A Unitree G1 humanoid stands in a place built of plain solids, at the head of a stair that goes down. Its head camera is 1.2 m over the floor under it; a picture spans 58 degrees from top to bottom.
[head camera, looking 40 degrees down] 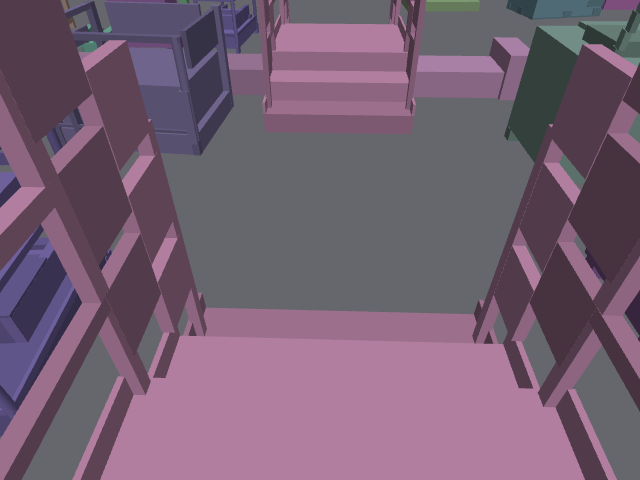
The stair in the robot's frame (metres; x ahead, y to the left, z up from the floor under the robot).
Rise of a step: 0.18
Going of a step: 0.30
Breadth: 1.30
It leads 2 degrees to the right of straight ahead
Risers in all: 3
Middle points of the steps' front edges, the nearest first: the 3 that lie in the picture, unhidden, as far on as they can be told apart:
0.74 -0.07 0.00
1.04 -0.08 -0.18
1.34 -0.09 -0.36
